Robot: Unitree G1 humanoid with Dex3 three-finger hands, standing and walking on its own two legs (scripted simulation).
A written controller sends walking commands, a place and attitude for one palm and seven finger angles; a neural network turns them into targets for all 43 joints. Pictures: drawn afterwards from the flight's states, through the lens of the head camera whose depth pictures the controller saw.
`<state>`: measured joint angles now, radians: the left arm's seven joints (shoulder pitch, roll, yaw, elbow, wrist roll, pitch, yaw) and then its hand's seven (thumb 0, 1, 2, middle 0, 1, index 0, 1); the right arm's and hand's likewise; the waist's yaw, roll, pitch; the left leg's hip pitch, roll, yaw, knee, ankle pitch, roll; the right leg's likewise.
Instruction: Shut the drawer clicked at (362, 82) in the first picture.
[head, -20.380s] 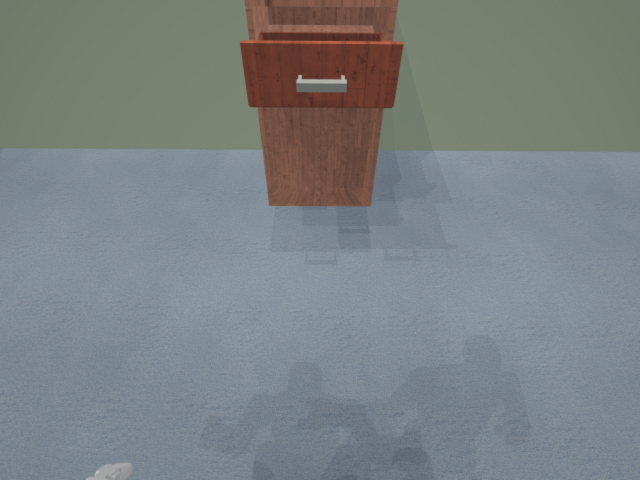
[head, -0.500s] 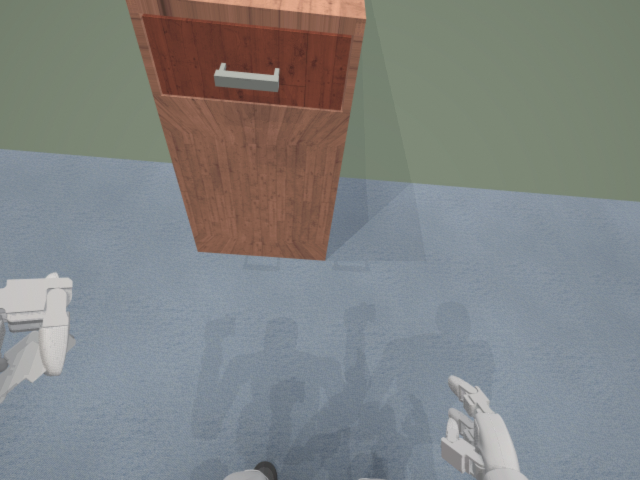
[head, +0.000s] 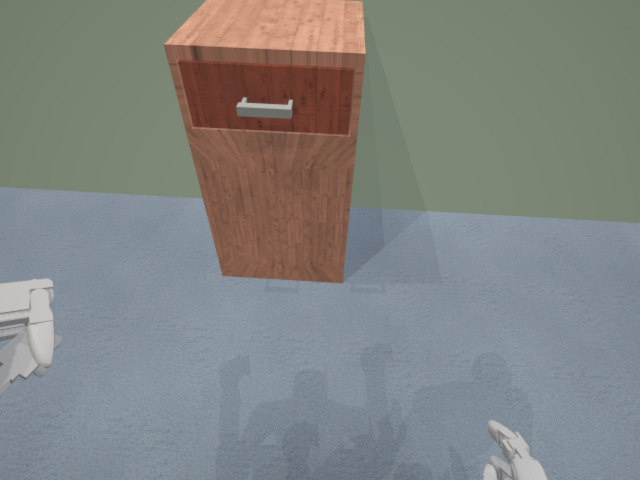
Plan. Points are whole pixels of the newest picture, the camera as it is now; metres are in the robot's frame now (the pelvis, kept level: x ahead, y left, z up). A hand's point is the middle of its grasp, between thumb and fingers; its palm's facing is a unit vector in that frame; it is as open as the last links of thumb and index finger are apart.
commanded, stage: stop stepping back and stand still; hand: left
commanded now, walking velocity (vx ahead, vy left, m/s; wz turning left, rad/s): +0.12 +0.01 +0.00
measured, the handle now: (266, 106) +0.98 +0.17 +0.00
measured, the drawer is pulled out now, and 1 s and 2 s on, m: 0.00 0.00 0.00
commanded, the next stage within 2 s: let the arm hang, fingers relaxed in 0.12 s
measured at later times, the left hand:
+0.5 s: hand out of the picture +0.08 +0.19 -0.15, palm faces +0.07 -0.97 -0.24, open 3.1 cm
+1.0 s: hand out of the picture -0.01 +0.22 -0.15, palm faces +0.09 -0.96 -0.26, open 7.0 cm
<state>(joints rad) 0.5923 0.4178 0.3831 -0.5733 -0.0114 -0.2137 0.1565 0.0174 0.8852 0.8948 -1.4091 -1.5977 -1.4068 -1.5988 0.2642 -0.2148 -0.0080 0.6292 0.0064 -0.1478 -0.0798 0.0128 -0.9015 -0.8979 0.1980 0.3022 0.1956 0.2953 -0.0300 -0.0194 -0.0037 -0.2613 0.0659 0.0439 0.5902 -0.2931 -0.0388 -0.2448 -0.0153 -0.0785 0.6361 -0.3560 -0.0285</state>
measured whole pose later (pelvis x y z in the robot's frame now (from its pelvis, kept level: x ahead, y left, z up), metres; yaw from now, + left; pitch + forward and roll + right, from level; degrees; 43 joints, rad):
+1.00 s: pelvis -0.01 +0.02 +0.02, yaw +4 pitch -1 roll +0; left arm 0.24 0.21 0.02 1.11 0.01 0.01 0.02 0.01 0.90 0.89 -0.27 -0.38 -0.27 -0.38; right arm 0.23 -0.20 -0.02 1.08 -0.01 0.01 -0.01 0.00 -0.90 -0.90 0.20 0.30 0.20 0.30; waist 0.00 0.02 0.05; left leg -0.24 -0.03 0.01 0.43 -0.16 0.04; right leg -0.20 0.00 0.01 0.43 -0.21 0.01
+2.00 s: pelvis +0.02 +0.01 +0.02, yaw +4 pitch -2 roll +0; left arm 0.11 0.29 0.02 1.14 0.01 -0.01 0.01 0.01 0.90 0.89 -0.20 -0.30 -0.20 -0.30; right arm 0.12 -0.30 -0.02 1.13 -0.01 0.00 -0.01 0.00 -0.90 -0.90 0.20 0.30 0.20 0.30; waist -0.01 0.01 0.06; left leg -0.15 -0.02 0.01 0.34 -0.16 0.02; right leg -0.11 0.01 0.01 0.33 -0.20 -0.01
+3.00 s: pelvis +0.04 +0.00 +0.02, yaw +4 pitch -1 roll +0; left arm 0.10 0.31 0.02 1.13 0.01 -0.02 0.01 0.01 0.90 0.89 -0.20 -0.30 -0.20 -0.30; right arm 0.10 -0.32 -0.01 1.13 -0.01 0.00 -0.01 0.00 -0.90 -0.90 0.20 0.30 0.20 0.30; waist -0.01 0.01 0.06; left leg -0.11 0.00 0.01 0.30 -0.17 0.00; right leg -0.07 0.03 0.02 0.30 -0.21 -0.03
